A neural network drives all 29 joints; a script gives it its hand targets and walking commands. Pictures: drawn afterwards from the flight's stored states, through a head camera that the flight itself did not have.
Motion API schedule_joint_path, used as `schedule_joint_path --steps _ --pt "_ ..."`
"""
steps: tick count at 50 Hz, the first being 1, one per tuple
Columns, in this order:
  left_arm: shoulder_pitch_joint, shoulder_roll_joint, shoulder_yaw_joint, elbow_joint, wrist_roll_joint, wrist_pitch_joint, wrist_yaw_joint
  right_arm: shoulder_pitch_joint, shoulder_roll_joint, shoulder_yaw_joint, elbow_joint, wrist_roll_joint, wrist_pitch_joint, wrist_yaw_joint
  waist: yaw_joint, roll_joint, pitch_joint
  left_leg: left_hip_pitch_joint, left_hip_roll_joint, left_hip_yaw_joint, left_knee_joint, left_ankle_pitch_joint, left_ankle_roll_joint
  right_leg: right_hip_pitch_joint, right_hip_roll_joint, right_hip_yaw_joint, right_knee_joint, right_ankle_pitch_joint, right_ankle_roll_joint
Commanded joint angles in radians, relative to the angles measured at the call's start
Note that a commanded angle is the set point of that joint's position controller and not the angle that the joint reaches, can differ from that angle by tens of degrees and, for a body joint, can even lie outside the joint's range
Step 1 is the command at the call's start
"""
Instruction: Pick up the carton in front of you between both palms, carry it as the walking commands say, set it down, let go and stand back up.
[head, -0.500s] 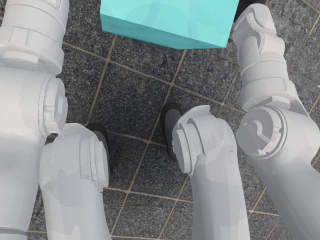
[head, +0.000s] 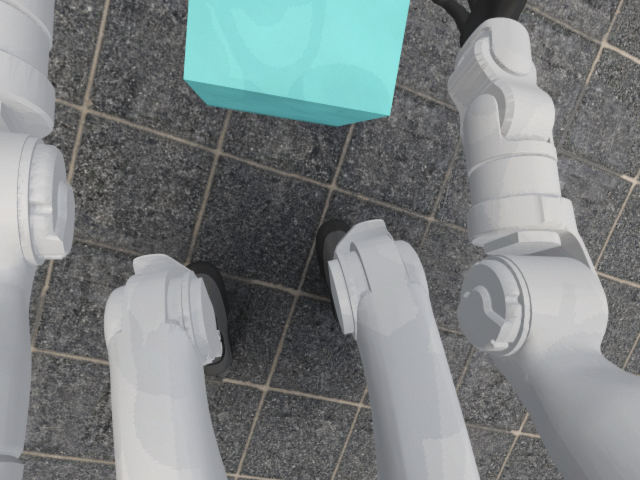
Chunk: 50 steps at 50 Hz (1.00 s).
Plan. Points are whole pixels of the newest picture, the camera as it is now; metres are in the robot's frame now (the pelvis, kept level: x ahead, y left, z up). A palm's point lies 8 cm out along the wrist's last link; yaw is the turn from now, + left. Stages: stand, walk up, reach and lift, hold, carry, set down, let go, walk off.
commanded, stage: set down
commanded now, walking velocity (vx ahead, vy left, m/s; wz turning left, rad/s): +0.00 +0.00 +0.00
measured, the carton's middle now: (290, 27) +0.56 -0.05 -0.30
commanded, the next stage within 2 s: let go in 0.70 s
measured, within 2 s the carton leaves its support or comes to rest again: neither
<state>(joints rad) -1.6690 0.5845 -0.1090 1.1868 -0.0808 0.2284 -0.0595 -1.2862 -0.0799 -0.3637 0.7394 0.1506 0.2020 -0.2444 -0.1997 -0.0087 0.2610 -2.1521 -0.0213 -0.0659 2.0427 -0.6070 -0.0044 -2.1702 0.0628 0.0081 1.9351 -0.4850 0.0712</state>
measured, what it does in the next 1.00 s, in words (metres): rises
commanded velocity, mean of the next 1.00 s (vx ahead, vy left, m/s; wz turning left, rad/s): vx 0.00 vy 0.00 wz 0.00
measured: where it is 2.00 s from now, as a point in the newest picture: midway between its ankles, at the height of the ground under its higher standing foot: (279, 313)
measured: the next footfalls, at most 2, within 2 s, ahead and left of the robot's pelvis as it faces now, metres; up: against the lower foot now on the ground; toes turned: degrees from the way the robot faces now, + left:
none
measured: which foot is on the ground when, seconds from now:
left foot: down 0.00-1.00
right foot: down 0.00-1.00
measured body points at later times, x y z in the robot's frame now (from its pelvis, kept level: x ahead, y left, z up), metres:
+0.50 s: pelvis +0.02 +0.01 +0.12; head +0.37 +0.03 +0.41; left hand +0.64 +0.16 +0.01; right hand +0.52 -0.22 +0.02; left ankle +0.09 +0.12 -0.39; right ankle +0.13 -0.13 -0.39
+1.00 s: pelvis +0.05 +0.00 +0.24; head +0.33 +0.04 +0.59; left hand +0.55 +0.19 +0.13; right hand +0.47 -0.20 +0.14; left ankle +0.09 +0.12 -0.39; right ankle +0.13 -0.13 -0.39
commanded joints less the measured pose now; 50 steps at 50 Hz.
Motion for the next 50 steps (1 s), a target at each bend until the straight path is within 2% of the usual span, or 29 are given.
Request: schedule_joint_path --steps 1,10,20,28,34,38,42,46,48,50 --pt "-0.303 0.097 0.054 -0.092 0.019 -0.013 -0.017 -0.173 -0.084 -0.013 -0.129 -0.027 0.001 0.001 -0.044 0.193 -1.187 0.545 -0.029 0.079 -0.247 0.221 0.030 0.661 0.020 -0.133 -0.196 0.332 0.023" --pt "-0.278 0.068 0.083 -0.117 0.065 0.012 -0.044 -0.115 -0.071 -0.058 -0.194 -0.072 0.034 0.022 -0.072 0.248 -1.270 0.713 -0.045 0.076 -0.390 0.284 0.017 0.657 0.018 -0.153 -0.337 0.356 0.026" --pt "-0.227 0.042 0.130 -0.236 0.128 0.054 -0.048 -0.020 -0.064 -0.082 -0.301 -0.083 0.071 0.042 -0.072 0.304 -1.396 0.968 -0.065 0.079 -0.541 0.454 0.002 0.740 0.025 -0.162 -0.502 0.459 0.021" --pt "-0.165 0.009 0.166 -0.248 0.155 0.065 -0.059 0.042 -0.044 -0.100 -0.326 -0.111 0.079 0.061 -0.074 0.292 -1.356 1.100 -0.065 0.063 -0.699 0.532 -0.002 0.816 0.023 -0.158 -0.656 0.507 0.020" --pt "-0.124 -0.017 0.201 -0.217 0.182 0.064 -0.075 0.068 -0.018 -0.125 -0.310 -0.151 0.076 0.082 -0.072 0.266 -1.274 1.150 -0.063 0.050 -0.827 0.535 -0.002 0.868 0.016 -0.156 -0.773 0.507 0.023" --pt "-0.033 -0.047 0.262 -0.198 0.237 0.050 -0.078 0.121 0.010 -0.128 -0.302 -0.192 0.062 0.108 -0.045 0.234 -1.263 1.184 -0.069 0.051 -0.910 0.549 -0.003 0.954 0.011 -0.155 -0.841 0.519 0.027" --pt "0.125 -0.114 0.331 -0.270 0.284 0.027 -0.047 0.263 0.010 -0.112 -0.334 -0.236 0.031 0.151 -0.031 0.210 -1.354 1.323 -0.074 0.039 -0.980 0.696 -0.009 1.058 0.008 -0.160 -0.898 0.611 0.025" --pt "0.322 -0.223 0.376 -0.422 0.291 0.000 0.030 0.449 -0.027 -0.059 -0.380 -0.264 -0.005 0.214 -0.013 0.209 -1.416 1.478 -0.074 0.024 -1.030 0.847 -0.024 1.107 0.012 -0.154 -0.937 0.658 0.000" --pt "0.424 -0.290 0.381 -0.495 0.286 -0.010 0.072 0.523 -0.054 -0.027 -0.388 -0.270 -0.016 0.251 -0.003 0.205 -1.376 1.500 -0.072 0.022 -1.073 0.820 -0.033 1.140 0.012 -0.143 -0.964 0.628 -0.017" --pt "0.534 -0.341 0.380 -0.562 0.277 -0.022 0.111 0.598 -0.084 0.011 -0.389 -0.267 -0.027 0.287 0.004 0.191 -1.311 1.494 -0.073 0.025 -1.129 0.735 -0.042 1.207 0.008 -0.127 -1.003 0.588 -0.031"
